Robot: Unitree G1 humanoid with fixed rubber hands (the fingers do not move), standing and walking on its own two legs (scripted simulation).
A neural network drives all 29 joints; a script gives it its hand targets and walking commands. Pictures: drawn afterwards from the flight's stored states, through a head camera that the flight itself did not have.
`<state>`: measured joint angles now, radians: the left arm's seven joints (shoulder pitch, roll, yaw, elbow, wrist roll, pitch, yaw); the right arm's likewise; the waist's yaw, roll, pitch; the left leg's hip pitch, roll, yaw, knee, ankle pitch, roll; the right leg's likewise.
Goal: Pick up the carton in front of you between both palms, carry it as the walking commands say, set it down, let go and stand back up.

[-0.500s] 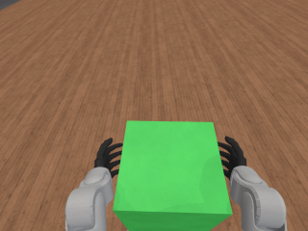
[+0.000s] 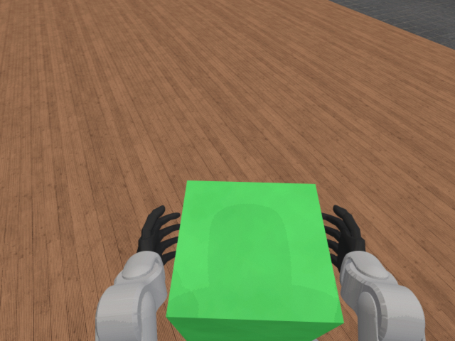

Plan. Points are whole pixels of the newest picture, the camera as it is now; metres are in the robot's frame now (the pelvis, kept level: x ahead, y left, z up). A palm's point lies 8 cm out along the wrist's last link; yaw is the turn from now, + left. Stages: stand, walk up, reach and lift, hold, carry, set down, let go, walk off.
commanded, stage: carry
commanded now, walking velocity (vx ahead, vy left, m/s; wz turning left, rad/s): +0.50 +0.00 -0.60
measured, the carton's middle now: (247, 269) +0.23 -0.01 +0.00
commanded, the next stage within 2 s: none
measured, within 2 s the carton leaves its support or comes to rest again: neither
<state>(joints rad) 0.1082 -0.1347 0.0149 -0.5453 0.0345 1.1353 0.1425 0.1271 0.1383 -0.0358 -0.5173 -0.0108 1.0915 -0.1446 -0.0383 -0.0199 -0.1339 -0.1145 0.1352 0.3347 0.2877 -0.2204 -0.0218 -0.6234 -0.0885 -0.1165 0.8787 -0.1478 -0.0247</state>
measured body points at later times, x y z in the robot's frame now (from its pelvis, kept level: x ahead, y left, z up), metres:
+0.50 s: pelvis +0.33 -0.05 +0.00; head +0.33 -0.07 +0.45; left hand +0.54 +0.13 +0.08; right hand +0.58 -0.17 +0.07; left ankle +0.37 +0.10 -0.68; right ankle +0.28 -0.13 -0.75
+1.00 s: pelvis +0.65 +0.05 +0.00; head +0.66 +0.06 +0.45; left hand +0.85 +0.25 +0.06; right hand +0.92 -0.04 +0.07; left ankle +0.61 +0.08 -0.75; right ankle +0.73 -0.11 -0.69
